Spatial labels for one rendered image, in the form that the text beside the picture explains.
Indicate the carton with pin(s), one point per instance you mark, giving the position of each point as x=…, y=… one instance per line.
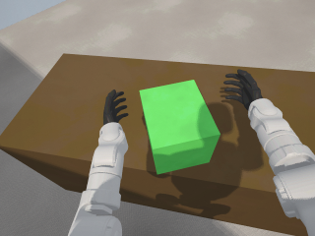
x=181, y=129

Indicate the pedestal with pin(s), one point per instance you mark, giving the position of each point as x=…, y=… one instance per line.
x=56, y=133

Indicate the robot left forearm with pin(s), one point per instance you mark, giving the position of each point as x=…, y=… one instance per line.
x=101, y=196

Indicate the robot right forearm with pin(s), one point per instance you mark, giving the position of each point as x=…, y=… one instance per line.
x=282, y=146

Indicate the robot right hand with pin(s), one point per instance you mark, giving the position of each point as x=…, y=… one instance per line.
x=248, y=90

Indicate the left robot upper arm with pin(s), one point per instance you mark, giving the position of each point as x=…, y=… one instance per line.
x=96, y=225

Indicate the right robot upper arm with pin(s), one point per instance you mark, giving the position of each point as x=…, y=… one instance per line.
x=295, y=189

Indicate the robot left hand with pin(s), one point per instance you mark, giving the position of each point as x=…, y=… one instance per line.
x=110, y=112

